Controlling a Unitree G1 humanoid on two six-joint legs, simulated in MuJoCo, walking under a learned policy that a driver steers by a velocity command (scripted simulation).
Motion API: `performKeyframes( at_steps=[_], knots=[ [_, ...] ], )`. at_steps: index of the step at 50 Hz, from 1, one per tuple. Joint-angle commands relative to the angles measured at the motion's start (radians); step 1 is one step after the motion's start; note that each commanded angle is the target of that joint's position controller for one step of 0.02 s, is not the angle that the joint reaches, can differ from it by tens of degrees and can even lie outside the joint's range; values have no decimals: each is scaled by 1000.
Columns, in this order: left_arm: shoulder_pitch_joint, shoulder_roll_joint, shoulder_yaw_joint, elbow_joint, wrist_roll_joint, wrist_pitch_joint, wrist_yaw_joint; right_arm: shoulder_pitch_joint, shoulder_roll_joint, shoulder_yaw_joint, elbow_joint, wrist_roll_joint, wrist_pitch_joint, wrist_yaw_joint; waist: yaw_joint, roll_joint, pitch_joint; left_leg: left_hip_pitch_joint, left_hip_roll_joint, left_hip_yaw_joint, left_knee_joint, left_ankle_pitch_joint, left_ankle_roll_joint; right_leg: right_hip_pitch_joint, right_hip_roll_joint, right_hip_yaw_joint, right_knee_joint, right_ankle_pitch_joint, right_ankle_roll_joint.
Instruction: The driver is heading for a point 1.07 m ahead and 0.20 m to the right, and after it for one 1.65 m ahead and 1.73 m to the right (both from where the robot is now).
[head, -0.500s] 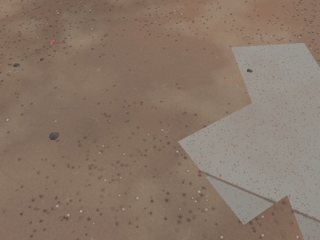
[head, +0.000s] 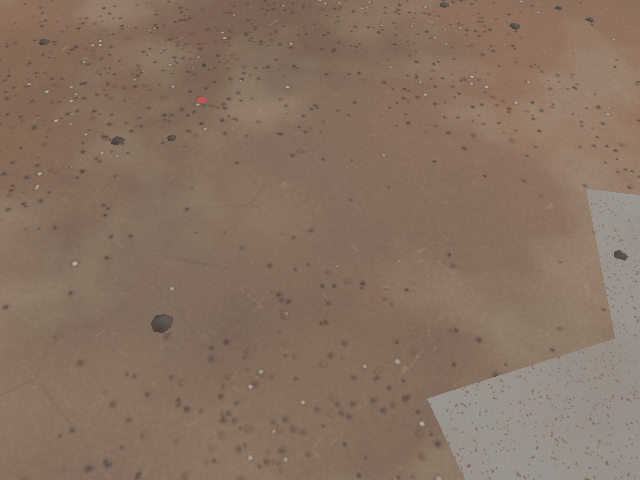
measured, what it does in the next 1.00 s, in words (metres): walks ahead, turning right: right foot, then left foot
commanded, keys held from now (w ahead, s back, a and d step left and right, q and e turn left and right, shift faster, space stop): w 0.10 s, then w+e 0.84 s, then w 0.06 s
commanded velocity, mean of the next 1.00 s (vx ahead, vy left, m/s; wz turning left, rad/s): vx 0.50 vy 0.00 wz -0.29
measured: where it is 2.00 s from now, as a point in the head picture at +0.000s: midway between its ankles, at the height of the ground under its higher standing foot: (408, 262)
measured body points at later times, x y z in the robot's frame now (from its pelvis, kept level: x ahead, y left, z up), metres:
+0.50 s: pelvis +0.28 -0.06 +0.00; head +0.31 -0.08 +0.45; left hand +0.28 +0.21 -0.12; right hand +0.42 -0.31 -0.11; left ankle +0.39 +0.10 -0.69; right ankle +0.25 -0.12 -0.74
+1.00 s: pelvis +0.53 -0.05 +0.00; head +0.56 -0.05 +0.45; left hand +0.76 +0.15 -0.12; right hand +0.46 -0.33 -0.11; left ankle +0.53 +0.04 -0.74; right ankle +0.53 -0.20 -0.67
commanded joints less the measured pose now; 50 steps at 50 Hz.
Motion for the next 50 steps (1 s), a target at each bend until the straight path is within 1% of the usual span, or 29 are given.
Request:
performKeyframes(
  at_steps=[1, 3, 5, 7, 8, 9, 10, 11, 12, 13, 14, 16, 17, 19, 23, 26, 30, 33, 34, 35, 36, 37, 38, 39, 40, 41, 43, 45, 50],
  knots=[
    [-118, 57, 6, -91, -5, -16, -6, 84, -135, -27, -29, -4, -13, -9, -35, 103, -6, 44, 243, -168, -52, 431, 90, -8, 51, -61, -114, 88, -10],
    [-164, 57, 1, -109, -9, -24, -11, 110, -130, -22, -19, -11, -15, -15, -53, 107, 1, 89, 264, -175, -38, 476, 86, 10, 69, -72, -182, 95, -31],
    [-161, 71, 4, -117, -12, -32, -11, 103, -144, -21, -17, -17, -18, -23, -38, 116, 7, 119, 297, -192, -18, 529, 72, 67, 83, -65, -243, 65, -63],
    [-46, 102, 17, -82, -15, -39, -5, 51, -168, -24, -24, -21, -25, -28, 24, 129, -16, 122, 307, -154, 47, 705, 35, 224, 119, -79, -300, -13, -107],
    [61, 123, 28, -46, -18, -44, 4, 41, -176, -25, -20, -25, -27, -26, 70, 123, -67, 130, 289, -125, 167, 834, 20, 345, 152, -94, -322, -50, -130],
    [208, 141, 39, 0, -16, -51, 16, 32, -172, -22, -18, -26, -29, -22, 140, 88, -145, 91, 245, -73, 353, 827, 3, 523, 149, -92, -372, -27, -159],
    [367, 200, 53, 22, 3, -57, 29, 50, -120, -6, -44, -25, -32, -19, 188, -2, -267, -67, 195, -30, 637, 531, -12, 751, -48, 138, -371, -136, -212],
    [386, 297, 83, 44, 7, -48, 22, 190, -51, 4, -44, 4, -30, -10, 112, -271, -338, -401, -4, 57, 965, -214, -65, 952, -271, 659, -491, -158, -374],
    [303, 206, 67, 36, -31, -35, 6, 134, -117, 0, -37, -37, -30, -14, 86, -109, -231, -522, 66, -8, 1025, -245, -48, 870, -235, 742, -562, -264, -359],
    [210, 149, 56, 16, -40, -33, 0, 30, -125, -1, -59, -39, -33, -8, 70, -23, -101, -548, 122, 5, 1000, -145, -52, 740, -199, 567, -564, -241, -344],
    [181, 115, 48, 18, -32, -36, -5, -40, -115, 6, -80, -40, -38, -3, 68, 30, -56, -536, 153, 19, 952, -92, -59, 656, -147, 464, -577, -108, -326],
    [201, 95, 40, 48, -36, -45, 0, -54, -91, 13, -98, -52, -24, 6, 34, -4, -38, -482, 190, 33, 863, -70, -84, 568, -68, 340, -600, 67, -295],
    [223, 104, 43, 62, -39, -51, 1, -53, -81, 18, -102, -52, -16, 8, 29, -33, -45, -464, 192, 43, 831, -77, -99, 556, -57, 318, -602, 153, -304],
    [260, 120, 51, 81, -46, -57, 5, -81, -71, 24, -114, -53, -5, 10, 29, -31, -51, -478, 199, 63, 774, -84, -128, 544, -37, 280, -616, 199, -317],
    [321, 131, 59, 97, -47, -47, 11, -261, -58, 37, -177, -48, 3, 13, 68, -24, -3, -549, 213, 93, 589, 46, -173, 513, -1, 259, -660, 134, -301],
    [371, 137, 66, 106, -46, -42, 12, -367, -46, 47, -213, -40, 0, 17, 107, -31, -6, -541, 197, 96, 458, 152, -182, 539, 16, 260, -636, 159, -272],
    [415, 144, 72, 108, -33, -35, 19, -462, -51, 52, -254, -28, -11, 14, 139, -37, -15, -517, 164, 91, 355, 163, -173, 604, 3, 296, -557, 273, -261],
    [362, 162, 81, 86, -27, -30, 27, -404, -79, 44, -251, -23, -24, 7, 93, -51, -30, -359, 140, 72, 253, 93, -145, 579, -5, 342, -484, 300, -224],
    [334, 170, 84, 77, -28, -31, 26, -330, -95, 36, -229, -22, -29, 1, 57, -49, -54, -241, 121, 78, 213, 67, -130, 549, 10, 349, -426, 334, -206],
    [317, 169, 83, 72, -35, -36, 20, -221, -122, 24, -199, -27, -41, -11, 2, -4, -107, -74, 132, 67, 146, 81, -105, 504, 61, 317, -291, 337, -183],
    [313, 122, 71, 48, -49, -46, 12, -82, -193, 5, -187, -47, -51, -29, -53, 99, -228, 136, 313, -103, 107, -67, -54, 408, 122, 242, -56, 184, -155],
    [377, 25, 49, 20, -71, -46, 13, -30, -263, -10, -195, -64, -39, -41, -29, 268, -307, 346, 565, -459, 30, -182, 15, 140, 252, 101, 192, -398, -126],
    [431, 101, 59, 22, -45, -31, 21, -54, -257, -21, -183, -47, -21, -38, 18, 292, -302, 286, 616, -674, -7, -297, 89, 26, 210, 56, 327, -462, -133],
    [373, 128, 65, 44, -26, -18, 19, -116, -146, 1, -202, -39, -17, -31, 27, 135, -169, 164, 561, -544, -23, -334, 74, 9, 148, 65, 373, -370, -133],
    [308, 111, 63, 38, -21, -15, 6, -157, -90, 15, -201, -33, -21, -25, 29, 81, -78, 53, 496, -381, -49, -220, 52, 26, 124, 55, 346, -299, -124],
    [288, 94, 62, 35, -18, -10, -3, -170, -73, 20, -197, -37, -26, -24, 44, 106, -50, -3, 451, -265, -71, -99, 26, 52, 100, 45, 317, -264, -114],
    [277, 83, 61, 30, -4, 11, -19, -138, -73, 20, -171, -29, -43, -23, 58, 142, -35, -48, 403, -122, -90, 90, 8, 79, 84, 27, 306, -229, -100],
    [234, 76, 59, 4, -6, 21, -29, -106, -83, 13, -153, -19, -60, -16, 62, 141, -46, -33, 415, -63, -98, 222, 25, 49, 76, 23, 304, -191, -92],
    [77, 49, 43, -53, -6, 22, -46, -37, -88, 8, -107, -22, -63, -9, 41, 120, -12, -11, 394, 76, -137, 305, 36, -35, 73, 16, 157, -49, -70]
  ],
)
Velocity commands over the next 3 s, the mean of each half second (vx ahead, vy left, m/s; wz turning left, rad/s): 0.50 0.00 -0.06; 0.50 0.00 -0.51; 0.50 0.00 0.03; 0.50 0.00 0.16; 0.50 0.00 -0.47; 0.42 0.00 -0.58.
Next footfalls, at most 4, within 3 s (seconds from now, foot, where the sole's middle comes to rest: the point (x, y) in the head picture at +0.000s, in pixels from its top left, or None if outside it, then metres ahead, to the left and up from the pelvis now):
0.18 right None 0.29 -0.12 -0.78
0.72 left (291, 427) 0.57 0.03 -0.78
1.22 right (422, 361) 0.72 -0.27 -0.78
1.76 left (366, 247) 1.05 -0.17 -0.78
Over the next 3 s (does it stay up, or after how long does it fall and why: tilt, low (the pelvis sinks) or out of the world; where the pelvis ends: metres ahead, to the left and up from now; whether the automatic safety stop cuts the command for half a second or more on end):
stays up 1.49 -0.45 -0.01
